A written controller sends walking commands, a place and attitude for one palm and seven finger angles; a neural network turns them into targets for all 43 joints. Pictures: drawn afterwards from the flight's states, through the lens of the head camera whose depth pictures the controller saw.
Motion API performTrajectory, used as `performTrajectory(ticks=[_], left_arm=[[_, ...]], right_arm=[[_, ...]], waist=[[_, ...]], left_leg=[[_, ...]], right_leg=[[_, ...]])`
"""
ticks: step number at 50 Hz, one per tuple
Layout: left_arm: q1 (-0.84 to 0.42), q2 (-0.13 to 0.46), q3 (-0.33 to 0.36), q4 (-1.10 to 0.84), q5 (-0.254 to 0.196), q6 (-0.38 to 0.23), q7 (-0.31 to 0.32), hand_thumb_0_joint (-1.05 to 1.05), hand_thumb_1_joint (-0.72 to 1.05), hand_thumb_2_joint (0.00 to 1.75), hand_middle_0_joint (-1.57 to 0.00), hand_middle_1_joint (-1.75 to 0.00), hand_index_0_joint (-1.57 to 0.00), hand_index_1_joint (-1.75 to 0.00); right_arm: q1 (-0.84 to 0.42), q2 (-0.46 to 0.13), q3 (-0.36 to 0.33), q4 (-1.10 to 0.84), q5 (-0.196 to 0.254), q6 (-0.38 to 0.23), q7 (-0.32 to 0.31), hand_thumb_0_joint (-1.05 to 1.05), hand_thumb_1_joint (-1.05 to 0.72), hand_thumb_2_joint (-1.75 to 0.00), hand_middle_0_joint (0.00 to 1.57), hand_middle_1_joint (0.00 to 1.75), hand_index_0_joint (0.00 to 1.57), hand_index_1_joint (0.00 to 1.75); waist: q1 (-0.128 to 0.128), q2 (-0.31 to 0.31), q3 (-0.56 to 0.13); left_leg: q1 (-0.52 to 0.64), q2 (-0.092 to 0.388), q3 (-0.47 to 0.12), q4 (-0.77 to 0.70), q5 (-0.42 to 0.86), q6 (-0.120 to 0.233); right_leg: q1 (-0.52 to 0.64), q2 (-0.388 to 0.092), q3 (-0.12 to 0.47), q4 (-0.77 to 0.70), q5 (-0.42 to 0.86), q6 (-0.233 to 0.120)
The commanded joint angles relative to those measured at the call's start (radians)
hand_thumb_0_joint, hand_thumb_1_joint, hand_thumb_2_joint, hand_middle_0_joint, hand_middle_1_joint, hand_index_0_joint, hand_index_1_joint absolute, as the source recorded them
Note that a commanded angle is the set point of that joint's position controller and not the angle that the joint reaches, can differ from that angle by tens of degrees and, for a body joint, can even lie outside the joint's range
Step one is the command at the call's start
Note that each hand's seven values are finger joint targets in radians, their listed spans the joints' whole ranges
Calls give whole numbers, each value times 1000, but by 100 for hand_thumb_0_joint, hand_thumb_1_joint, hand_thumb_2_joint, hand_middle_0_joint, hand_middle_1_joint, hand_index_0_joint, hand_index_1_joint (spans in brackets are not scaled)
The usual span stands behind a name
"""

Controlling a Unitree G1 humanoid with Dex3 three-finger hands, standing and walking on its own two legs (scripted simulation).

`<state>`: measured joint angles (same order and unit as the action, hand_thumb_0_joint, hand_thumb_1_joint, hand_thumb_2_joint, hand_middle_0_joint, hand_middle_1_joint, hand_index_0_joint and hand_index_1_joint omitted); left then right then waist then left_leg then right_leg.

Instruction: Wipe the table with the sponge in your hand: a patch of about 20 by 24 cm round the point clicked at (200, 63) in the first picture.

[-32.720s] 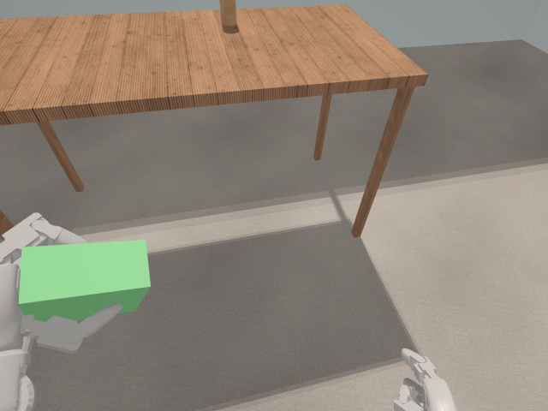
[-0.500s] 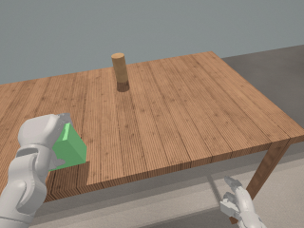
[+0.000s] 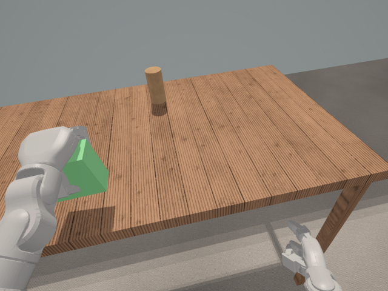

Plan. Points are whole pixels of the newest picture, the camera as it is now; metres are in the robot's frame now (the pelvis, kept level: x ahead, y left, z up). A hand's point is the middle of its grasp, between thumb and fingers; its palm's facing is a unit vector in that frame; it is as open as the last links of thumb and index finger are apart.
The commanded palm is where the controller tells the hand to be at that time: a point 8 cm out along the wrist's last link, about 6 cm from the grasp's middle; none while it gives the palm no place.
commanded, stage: lift the sponge slowly off the table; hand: left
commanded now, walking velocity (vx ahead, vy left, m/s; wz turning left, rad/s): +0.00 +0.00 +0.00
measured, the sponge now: (74, 176) +0.26 +0.30 +0.13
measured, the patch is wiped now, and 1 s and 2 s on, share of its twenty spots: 0.95 0.95 0.95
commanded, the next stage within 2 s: bring the sponge back beside the body in 0.64 s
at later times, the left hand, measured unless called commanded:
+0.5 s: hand (60, 150) +0.26 +0.31 +0.20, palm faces +0.17 -0.04 -0.98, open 9.6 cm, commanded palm +0.22 +0.30 +0.28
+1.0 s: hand (59, 154) +0.25 +0.30 +0.20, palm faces +0.20 -0.07 -0.98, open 9.6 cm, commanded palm +0.20 +0.30 +0.28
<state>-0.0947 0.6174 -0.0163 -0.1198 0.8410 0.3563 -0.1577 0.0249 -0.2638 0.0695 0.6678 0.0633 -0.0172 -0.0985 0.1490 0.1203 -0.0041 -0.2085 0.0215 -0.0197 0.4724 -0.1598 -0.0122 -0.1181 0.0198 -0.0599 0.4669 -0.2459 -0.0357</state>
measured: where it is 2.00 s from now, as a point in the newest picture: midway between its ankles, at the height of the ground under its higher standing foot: outside the picture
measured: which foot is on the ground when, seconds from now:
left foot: down 0.00-1.00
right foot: down 0.00-1.00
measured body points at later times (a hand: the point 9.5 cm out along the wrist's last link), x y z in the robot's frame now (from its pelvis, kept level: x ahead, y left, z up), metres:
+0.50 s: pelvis -0.01 +0.00 +0.00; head -0.04 -0.04 +0.45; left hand +0.25 +0.31 +0.25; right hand +0.26 -0.18 -0.06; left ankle +0.07 +0.13 -0.74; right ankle +0.01 -0.10 -0.74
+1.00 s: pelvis -0.01 +0.00 +0.00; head -0.04 -0.04 +0.44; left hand +0.23 +0.30 +0.26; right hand +0.26 -0.18 -0.06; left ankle +0.07 +0.13 -0.74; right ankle +0.01 -0.10 -0.74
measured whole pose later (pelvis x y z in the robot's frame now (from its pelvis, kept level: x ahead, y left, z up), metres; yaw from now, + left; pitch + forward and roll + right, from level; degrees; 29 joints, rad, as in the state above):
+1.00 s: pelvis -0.01 +0.00 +0.00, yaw -1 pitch -6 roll +0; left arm -0.13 0.65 -0.01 -0.23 0.79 0.45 -0.20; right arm 0.02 -0.27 0.08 0.64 0.08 0.00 -0.10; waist 0.16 0.13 -0.01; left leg -0.23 0.02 -0.01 0.48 -0.15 -0.01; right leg -0.15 0.01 -0.05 0.50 -0.25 -0.03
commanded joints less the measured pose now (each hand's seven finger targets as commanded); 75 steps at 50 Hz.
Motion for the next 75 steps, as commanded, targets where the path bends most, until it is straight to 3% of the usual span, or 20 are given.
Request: performTrajectory(ticks=[1,4,5,7,14,20,23,24,25,29,31,41,44,51,53,54,62,64,67,75], left_arm=[[-299,286,195,-181,28,29,46,0,10,130,-120,-160,-120,-160],[-304,306,212,-229,22,50,35,0,10,130,-120,-160,-120,-160],[-287,278,186,-217,17,57,29,0,10,130,-120,-160,-120,-160],[-261,303,210,-215,10,64,22,0,10,130,-120,-160,-120,-160],[-419,308,176,-238,18,62,1,0,10,130,-120,-160,-120,-160],[-484,297,146,-214,23,55,-2,0,10,130,-120,-160,-120,-160],[-478,339,185,-163,18,64,-1,0,10,130,-120,-160,-120,-160],[-508,363,205,-180,21,68,0,0,10,130,-120,-160,-120,-160],[-509,337,184,-186,19,70,0,0,10,130,-120,-160,-120,-160],[-450,320,187,-181,8,90,-12,0,10,130,-120,-160,-120,-160],[-431,281,153,-184,-1,94,-19,0,10,130,-120,-160,-120,-160],[-409,331,202,-258,4,95,-4,0,10,130,-120,-160,-120,-160],[-394,342,216,-321,0,90,2,0,10,130,-120,-160,-120,-160],[-360,305,191,-287,-14,95,9,0,10,130,-120,-160,-120,-160],[-357,294,179,-299,-19,91,9,0,10,130,-120,-160,-120,-160],[-348,317,206,-309,-14,95,10,0,10,130,-120,-160,-120,-160],[-207,327,250,-362,-37,95,22,0,10,130,-120,-160,-120,-160],[-210,340,267,-389,-39,97,22,0,10,130,-120,-160,-120,-160],[-190,316,245,-368,-50,95,25,0,10,130,-120,-160,-120,-160],[-177,295,226,-458,-50,83,29,0,10,130,-120,-160,-120,-160]], right_arm=[[-258,-90,-31,-185,-4,-53,4,0,-90,-90,20,30,20,30],[-287,-88,-29,-207,2,-50,8,0,-90,-90,20,30,20,30],[-277,-89,-26,-206,-5,-45,8,0,-90,-90,20,30,20,30],[-266,-96,-32,-202,-7,-38,8,0,-90,-90,20,30,20,30],[-291,-84,-21,-212,10,-49,-9,0,-90,-90,20,30,20,30],[-274,-85,-21,-205,1,-61,-17,0,-90,-90,20,30,20,30],[-261,-94,-27,-189,4,-50,-16,0,-90,-90,20,30,20,30],[-279,-93,-22,-200,12,-54,-16,0,-90,-90,20,30,20,30],[-275,-90,-21,-205,5,-52,-15,0,-90,-90,20,30,20,30],[-280,-89,-19,-216,14,-49,-6,0,-90,-90,20,30,20,30],[-271,-86,-17,-215,13,-42,-1,0,-90,-90,20,30,20,30],[-271,-87,-18,-220,7,-40,-5,0,-90,-90,20,30,20,30],[-293,-84,-19,-234,9,-49,-6,0,-90,-90,20,30,20,30],[-278,-83,-18,-221,8,-49,-11,0,-90,-90,20,30,20,30],[-279,-83,-20,-223,7,-47,-11,0,-90,-90,20,30,20,30],[-296,-81,-18,-232,11,-55,-14,0,-90,-90,20,30,20,30],[-276,-87,-21,-232,-5,-45,-5,0,-90,-90,20,30,20,30],[-303,-82,-20,-240,5,-48,-6,0,-90,-90,20,30,20,30],[-282,-87,-20,-233,-4,-42,-7,0,-90,-90,20,30,20,30],[-297,-74,-17,-248,-5,-61,-16,0,-90,-90,20,30,20,30]], waist=[[4,-28,-193],[11,-6,-208],[13,-18,-208],[13,-51,-203],[-10,-6,-184],[-2,-1,-211],[0,-33,-192],[-2,-1,-207],[7,-6,-224],[5,-17,-221],[1,-36,-201],[6,-35,-209],[10,10,-226],[6,-35,-191],[8,-11,-190],[9,-18,-196],[27,-48,-195],[18,-44,-181],[20,-35,-166],[21,-10,-171]], left_leg=[[78,-55,-24,-60,58,27],[77,-52,-33,-65,47,25],[67,-53,-21,-59,53,27],[68,-50,-21,-52,63,30],[77,-51,-35,-68,-18,27],[75,-54,-37,-69,-27,24],[64,-52,-37,-71,-20,23],[65,-51,-47,-77,-32,19],[61,-52,-40,-72,-13,20],[63,-47,-43,-69,11,18],[55,-42,-34,-72,-4,18],[67,-47,-31,-52,21,22],[78,-47,-40,-58,14,21],[67,-46,-30,-57,-18,18],[67,-46,-31,-57,-28,18],[68,-44,-41,-58,-34,16],[58,-41,-30,-36,25,19],[62,-41,-35,-33,10,16],[54,-42,-24,-30,3,16],[64,-42,-32,-35,-29,16]], right_leg=[[-38,1,96,-110,46,-41],[-26,7,120,-98,42,-50],[-25,-2,90,-97,48,-44],[-32,-4,94,-99,67,-39],[-71,3,118,-109,-21,-43],[-60,-8,100,-103,-25,-45],[-66,-9,104,-109,-20,-40],[-58,0,139,-106,-36,-51],[-42,-9,108,-95,-14,-49],[-47,1,122,-91,10,-49],[-63,-8,87,-93,4,-37],[-70,-6,105,-90,5,-39],[-55,2,134,-86,-3,-48],[-82,-10,116,-100,-38,-35],[-84,-12,112,-101,-37,-35],[-77,-2,147,-97,-48,-46],[-64,-11,120,-87,9,-38],[-79,-3,164,-98,-23,-42],[-86,-15,130,-99,-20,-33],[-86,-16,139,-97,-55,-37]])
